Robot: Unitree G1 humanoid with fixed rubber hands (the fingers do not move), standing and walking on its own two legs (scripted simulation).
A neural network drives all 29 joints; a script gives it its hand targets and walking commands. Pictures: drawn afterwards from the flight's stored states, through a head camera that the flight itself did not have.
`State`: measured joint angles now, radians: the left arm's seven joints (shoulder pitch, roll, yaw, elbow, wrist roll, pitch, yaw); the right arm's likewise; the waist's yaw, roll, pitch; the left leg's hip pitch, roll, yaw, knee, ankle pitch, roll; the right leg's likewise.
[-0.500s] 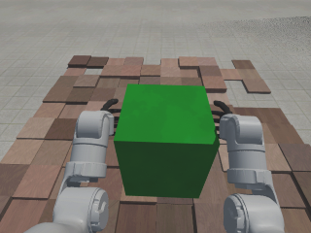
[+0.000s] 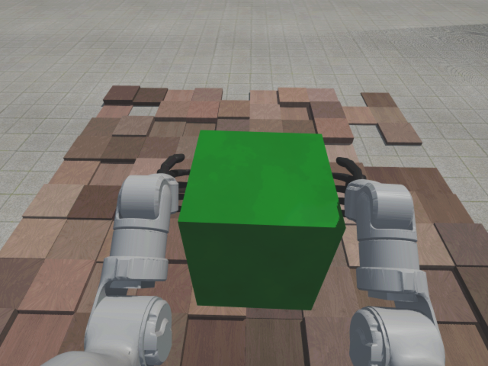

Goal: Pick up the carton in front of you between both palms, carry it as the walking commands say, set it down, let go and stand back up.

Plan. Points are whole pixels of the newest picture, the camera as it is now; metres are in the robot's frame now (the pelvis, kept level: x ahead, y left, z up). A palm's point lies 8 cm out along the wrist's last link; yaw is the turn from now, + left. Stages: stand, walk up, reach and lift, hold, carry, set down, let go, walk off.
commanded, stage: carry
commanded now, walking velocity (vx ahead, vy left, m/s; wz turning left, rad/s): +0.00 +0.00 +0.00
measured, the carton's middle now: (257, 222) +0.34 +0.00 +0.05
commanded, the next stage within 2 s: none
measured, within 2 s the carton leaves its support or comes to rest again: neither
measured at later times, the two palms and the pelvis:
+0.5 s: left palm (160, 195) +0.33 +0.16 +0.13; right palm (353, 200) +0.33 -0.14 +0.13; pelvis -0.01 +0.00 +0.00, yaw +0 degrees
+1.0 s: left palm (160, 194) +0.33 +0.16 +0.13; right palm (351, 198) +0.34 -0.14 +0.13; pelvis -0.01 +0.00 +0.00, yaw +0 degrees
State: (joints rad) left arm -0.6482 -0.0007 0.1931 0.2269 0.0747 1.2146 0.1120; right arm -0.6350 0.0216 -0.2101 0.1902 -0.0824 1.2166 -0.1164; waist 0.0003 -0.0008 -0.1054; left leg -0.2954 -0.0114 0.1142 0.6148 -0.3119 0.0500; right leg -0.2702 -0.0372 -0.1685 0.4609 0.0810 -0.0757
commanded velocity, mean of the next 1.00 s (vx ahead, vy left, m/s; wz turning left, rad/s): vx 0.00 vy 0.00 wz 0.00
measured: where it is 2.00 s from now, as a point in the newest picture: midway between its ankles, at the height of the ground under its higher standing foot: outside the picture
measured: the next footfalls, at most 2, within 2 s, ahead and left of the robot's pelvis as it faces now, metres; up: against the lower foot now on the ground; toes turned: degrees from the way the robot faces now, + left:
left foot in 1.82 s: +0.22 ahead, +0.11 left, +0.02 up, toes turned +6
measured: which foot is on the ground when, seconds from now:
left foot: down 0.00-1.00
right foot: down 0.00-1.00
